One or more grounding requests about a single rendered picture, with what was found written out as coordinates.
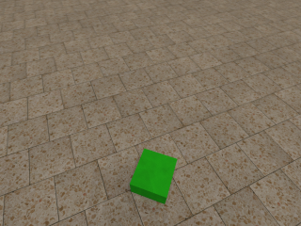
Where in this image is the carton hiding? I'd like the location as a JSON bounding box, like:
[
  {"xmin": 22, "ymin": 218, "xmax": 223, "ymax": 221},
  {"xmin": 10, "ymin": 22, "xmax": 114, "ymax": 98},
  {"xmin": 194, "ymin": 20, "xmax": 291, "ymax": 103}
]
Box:
[{"xmin": 130, "ymin": 149, "xmax": 178, "ymax": 204}]

